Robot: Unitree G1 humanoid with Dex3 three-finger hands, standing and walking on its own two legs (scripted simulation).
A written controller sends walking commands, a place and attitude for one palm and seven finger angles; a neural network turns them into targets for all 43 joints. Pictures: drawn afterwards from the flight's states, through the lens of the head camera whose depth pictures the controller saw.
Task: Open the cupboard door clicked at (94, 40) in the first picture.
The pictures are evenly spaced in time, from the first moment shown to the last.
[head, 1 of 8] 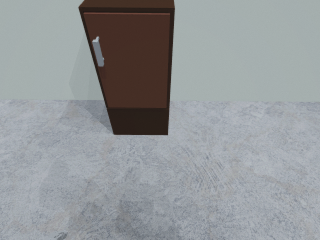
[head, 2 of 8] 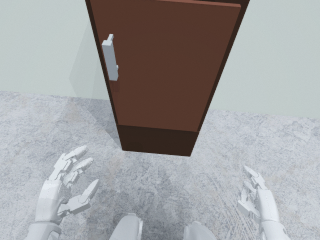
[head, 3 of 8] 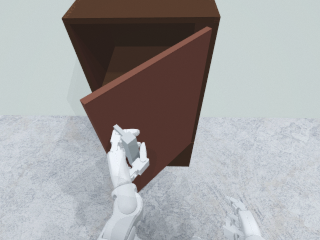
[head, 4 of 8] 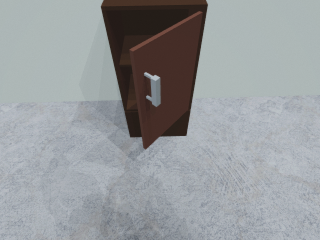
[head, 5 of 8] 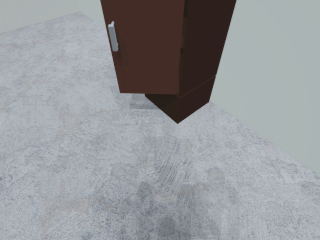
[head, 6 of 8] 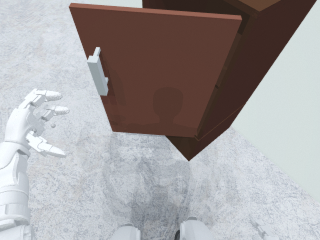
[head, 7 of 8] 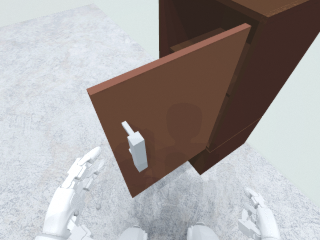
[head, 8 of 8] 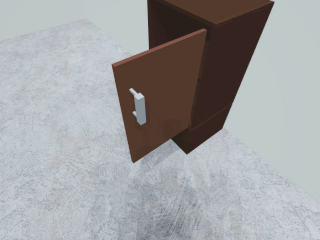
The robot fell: no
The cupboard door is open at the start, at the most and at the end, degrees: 0 91 90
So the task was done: yes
